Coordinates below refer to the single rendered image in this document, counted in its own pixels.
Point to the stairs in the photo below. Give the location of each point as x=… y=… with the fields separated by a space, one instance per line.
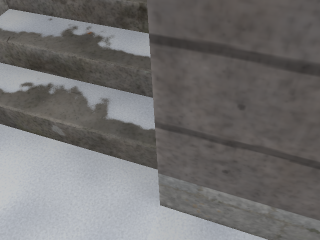
x=79 y=72

